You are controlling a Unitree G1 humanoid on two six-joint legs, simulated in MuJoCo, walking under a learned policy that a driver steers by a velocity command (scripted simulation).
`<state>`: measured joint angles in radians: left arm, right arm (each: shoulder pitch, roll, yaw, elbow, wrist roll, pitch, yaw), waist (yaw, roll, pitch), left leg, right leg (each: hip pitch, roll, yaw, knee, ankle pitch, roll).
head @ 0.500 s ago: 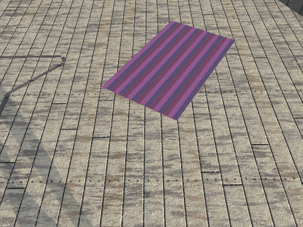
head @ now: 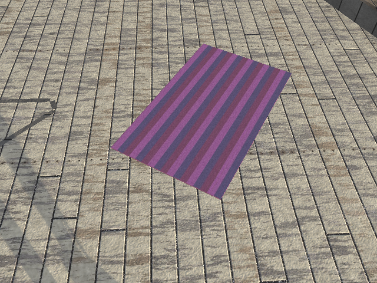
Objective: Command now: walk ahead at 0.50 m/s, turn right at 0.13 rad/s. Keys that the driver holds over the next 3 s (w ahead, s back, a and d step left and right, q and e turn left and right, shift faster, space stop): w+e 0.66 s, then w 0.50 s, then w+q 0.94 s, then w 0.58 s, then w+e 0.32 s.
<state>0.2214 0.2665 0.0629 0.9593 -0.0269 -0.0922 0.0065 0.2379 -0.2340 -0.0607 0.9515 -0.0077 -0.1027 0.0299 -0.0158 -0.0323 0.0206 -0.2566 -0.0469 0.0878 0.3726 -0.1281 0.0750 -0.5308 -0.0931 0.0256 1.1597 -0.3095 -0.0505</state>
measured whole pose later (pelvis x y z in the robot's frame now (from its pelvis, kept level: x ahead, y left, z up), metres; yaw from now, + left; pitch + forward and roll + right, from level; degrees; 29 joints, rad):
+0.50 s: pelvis +0.28 -0.08 -0.01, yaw -15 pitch +2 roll +0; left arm 0.17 0.27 0.09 0.81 -0.01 -0.06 -0.03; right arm 0.22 -0.27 -0.05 0.89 0.02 -0.13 -0.01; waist 0.01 0.01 0.05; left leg -0.38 0.06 -0.03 1.25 -0.39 0.01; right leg -0.40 0.09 -0.02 0.52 -0.15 -0.10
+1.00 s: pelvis +0.57 -0.12 -0.01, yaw -25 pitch +2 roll +1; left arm 0.32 0.27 0.06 0.81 -0.02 -0.06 0.00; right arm 0.18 -0.26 -0.06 0.80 0.00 -0.12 0.02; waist 0.01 -0.03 0.00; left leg -0.35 -0.04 0.02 0.48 -0.18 0.04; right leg -0.40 0.03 0.08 1.16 -0.40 -0.05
